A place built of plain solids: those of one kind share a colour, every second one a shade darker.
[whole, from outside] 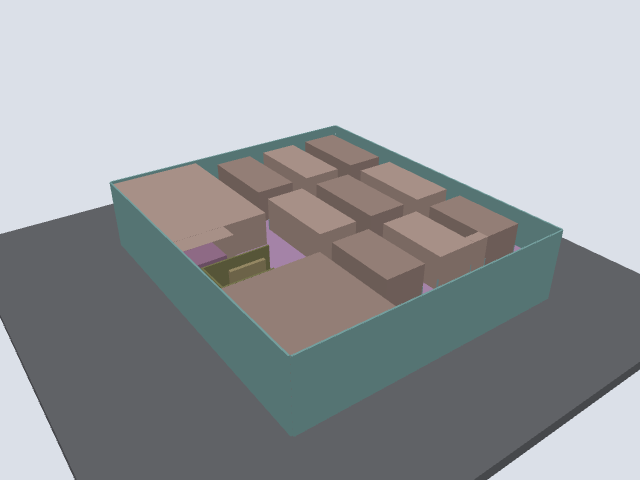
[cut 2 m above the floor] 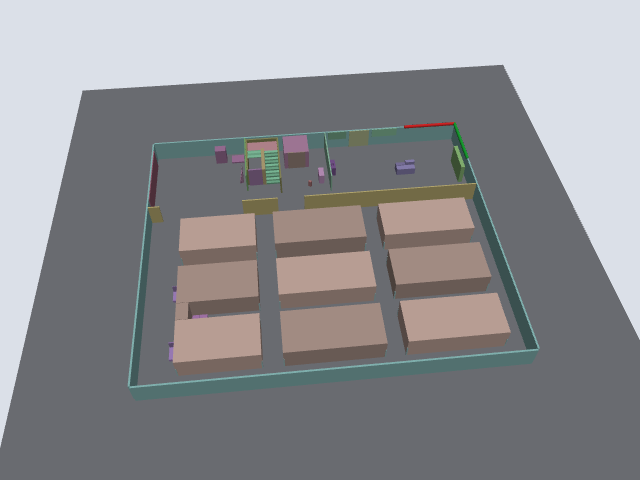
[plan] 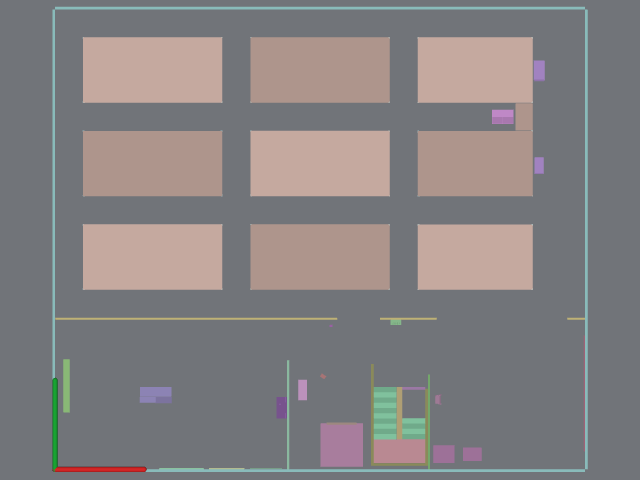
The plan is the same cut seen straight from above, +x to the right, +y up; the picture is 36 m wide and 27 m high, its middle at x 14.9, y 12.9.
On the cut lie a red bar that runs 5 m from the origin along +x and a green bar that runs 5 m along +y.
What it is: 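A self-storage house; a reception shop, a loading bay, aisles of roller-shutter units, an enclosed stair and a goods lift on 2 storeys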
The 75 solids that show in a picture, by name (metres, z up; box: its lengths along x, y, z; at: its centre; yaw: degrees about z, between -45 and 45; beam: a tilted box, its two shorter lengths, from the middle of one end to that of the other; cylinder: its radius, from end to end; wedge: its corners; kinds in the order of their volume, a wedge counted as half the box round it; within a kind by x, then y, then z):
{
 "units_1": {"box": [7.84, 3.68, 3.11], "at": [5.49, 11.94, 1.5]},
 "units_2": {"box": [7.84, 3.68, 3.06], "at": [5.49, 11.94, 4.84]},
 "units_3": {"box": [7.84, 3.68, 3.11], "at": [5.49, 17.2, 1.5]},
 "units_4": {"box": [7.84, 3.68, 3.06], "at": [5.49, 17.2, 4.84]},
 "units_5": {"box": [7.84, 3.68, 3.11], "at": [5.49, 22.46, 1.5]},
 "units_6": {"box": [7.84, 3.68, 3.06], "at": [5.49, 22.46, 4.84]},
 "units_7": {"box": [13.15, 8.51, 3.06], "at": [6.58, 4.26, 4.84]},
 "units_8": {"box": [1.73, 4.51, 3.06], "at": [14.04, 2.27, 4.84]},
 "units_9": {"box": [7.84, 3.68, 3.11], "at": [14.9, 11.94, 1.5]},
 "units_10": {"box": [7.84, 3.68, 3.06], "at": [14.9, 11.94, 4.84]},
 "units_11": {"box": [7.84, 3.68, 3.11], "at": [14.9, 17.2, 1.5]},
 "units_12": {"box": [7.84, 3.68, 3.06], "at": [14.9, 17.2, 4.84]},
 "units_13": {"box": [7.84, 3.68, 3.11], "at": [14.9, 22.46, 1.5]},
 "units_14": {"box": [7.84, 3.68, 3.06], "at": [14.9, 22.46, 4.84]},
 "units_15": {"box": [6.47, 3.68, 3.11], "at": [23.64, 11.94, 1.5]},
 "units_16": {"box": [6.47, 3.68, 3.06], "at": [23.64, 11.94, 4.84]},
 "units_17": {"box": [6.47, 3.68, 3.11], "at": [23.64, 17.2, 1.5]},
 "units_18": {"box": [6.47, 3.68, 3.06], "at": [23.64, 17.2, 4.84]},
 "units_19": {"box": [6.47, 3.68, 3.11], "at": [23.64, 22.46, 1.5]},
 "units_20": {"box": [6.47, 3.68, 3.06], "at": [23.64, 22.46, 4.84]},
 "units_21": {"box": [8.82, 8.51, 3.06], "at": [25.39, 4.26, 4.84]},
 "units_22": {"box": [0.98, 1.54, 3.11], "at": [26.38, 19.83, 1.5]},
 "units_23": {"box": [0.98, 1.54, 3.06], "at": [26.38, 19.83, 4.84]},
 "slab_1": {"box": [14.92, 21.24, 0.25], "at": [7.46, 15.25, 3.19]},
 "slab_2": {"box": [2.4, 21.24, 0.25], "at": [16.12, 15.25, 3.19]},
 "slab_3": {"box": [8.99, 21.24, 0.25], "at": [25.32, 15.25, 3.19]},
 "wall_1": {"box": [0.15, 25.87, 6.67], "at": [-0.07, 12.94, 3.29]},
 "wall_2": {"box": [29.81, 0.15, 6.67], "at": [14.9, -0.07, 3.29]},
 "wall_3": {"box": [29.81, 0.15, 6.67], "at": [14.9, 25.95, 3.29]},
 "wall_4": {"box": [0.15, 25.87, 6.67], "at": [29.89, 12.94, 3.29]},
 "lift_shaft_1": {"box": [2.4, 2.45, 6.42], "at": [16.12, 1.38, 3.16]},
 "stair_core_1": {"box": [0.15, 5.73, 6.42], "at": [17.84, 3.06, 3.16]},
 "stair_core_2": {"box": [3.2, 0.15, 6.42], "at": [19.37, 0.28, 3.16]},
 "stair_core_3": {"box": [0.15, 4.33, 6.42], "at": [20.89, 2.37, 3.16]},
 "front_line_1": {"box": [15.87, 0.12, 3.11], "at": [7.93, 8.47, 1.5]},
 "front_line_2": {"box": [3.2, 0.12, 3.11], "at": [19.87, 8.47, 1.5]},
 "front_line_3": {"box": [1.0, 0.12, 3.11], "at": [29.31, 8.47, 1.5]},
 "core_mid_wall_1": {"box": [0.32, 2.94, 6.42], "at": [19.37, 3.16, 3.16]},
 "reception_side_1": {"box": [0.12, 6.13, 3.11], "at": [13.11, 3.06, 1.5]},
 "shelving_1": {"box": [0.37, 2.99, 2.01], "at": [0.64, 4.69, 0.96]},
 "core_1": {"box": [1.29, 0.3, 0.4], "at": [18.57, 1.83, 1.46]},
 "core_2": {"box": [1.29, 0.3, 0.4], "at": [18.57, 2.13, 1.29]},
 "core_3": {"box": [1.29, 0.3, 0.4], "at": [18.57, 2.42, 1.12]},
 "core_4": {"box": [1.29, 0.3, 0.4], "at": [18.57, 2.71, 0.96]},
 "core_5": {"box": [1.29, 0.3, 0.4], "at": [18.57, 3.01, 0.79]},
 "core_6": {"box": [1.29, 0.3, 0.4], "at": [18.57, 3.3, 0.63]},
 "core_7": {"box": [1.29, 0.3, 0.4], "at": [18.57, 3.6, 0.46]},
 "core_8": {"box": [1.29, 0.3, 0.4], "at": [18.57, 3.89, 0.3]},
 "core_9": {"box": [1.29, 0.3, 0.38], "at": [18.57, 4.18, 0.14]},
 "core_10": {"box": [1.29, 0.3, 0.22], "at": [18.57, 4.48, 0.06]},
 "core_11": {"box": [1.29, 0.3, 0.17], "at": [20.18, 1.84, 1.74]},
 "core_12": {"box": [1.29, 0.3, 0.33], "at": [20.18, 2.14, 1.82]},
 "core_13": {"box": [1.29, 0.3, 0.4], "at": [20.18, 2.43, 1.95]},
 "core_14": {"box": [1.29, 0.3, 0.4], "at": [20.18, 2.72, 2.12]},
 "bay_side_1": {"box": [0.12, 5.33, 3.11], "at": [21.03, 2.67, 1.5]},
 "bay_1": {"box": [1.2, 1.0, 0.2], "at": [21.87, 0.85, 0.05]},
 "bay_2": {"box": [1.05, 0.76, 1.66], "at": [23.47, 0.85, 0.78]},
 "loading_door_1": {"box": [0.08, 6.53, 2.81], "at": [29.77, 4.26, 1.35]},
 "counter_1": {"box": [0.9, 0.33, 1.12], "at": [5.21, 3.91, 0.51]},
 "counter_2": {"box": [1.78, 0.55, 0.77], "at": [5.66, 4.35, 0.34]},
 "counter_3": {"box": [0.92, 0.36, 0.83], "at": [6.1, 3.89, 0.36]},
 "half_landing_1": {"box": [2.9, 1.34, 0.2], "at": [19.37, 1.02, 1.55]},
 "more_packing_table_packing_table_1": {"box": [0.6, 1.2, 1.01], "at": [12.75, 3.46, 0.46]},
 "cleaner_cart_1": {"box": [0.5, 1.15, 1.07], "at": [13.92, 4.46, 0.48]},
 "core_pocket_1": {"box": [1.29, 0.15, 2.96], "at": [20.18, 4.55, 1.43]},
 "dead_end_stock_1": {"box": [0.59, 0.39, 0.55], "at": [24.88, 19.63, 0.42]},
 "dead_end_stock_2": {"box": [0.59, 0.39, 0.55], "at": [24.88, 20.03, 0.42]},
 "dead_end_stock_3": {"box": [0.59, 0.39, 0.55], "at": [25.48, 19.63, 0.42]},
 "dead_end_stock_4": {"box": [0.59, 0.39, 0.55], "at": [25.48, 20.03, 0.42]},
 "lift_doors_1": {"box": [1.69, 0.12, 2.33], "at": [16.12, 2.57, 1.11]},
 "spine_trolley_1": {"box": [0.52, 0.94, 0.3], "at": [27.23, 17.08, 0.1]},
 "spine_trolley_2": {"box": [0.62, 1.12, 0.31], "at": [27.23, 22.44, 0.1]},
 "front_glass_1": {"box": [2.5, 0.06, 1.2], "at": [7.11, 0.04, 1.7]},
 "front_glass_2": {"box": [1.81, 0.06, 1.2], "at": [11.86, 0.04, 1.7]},
 "door_glass_1": {"box": [2.0, 0.06, 2.35], "at": [9.66, 0.04, 1.12]}
}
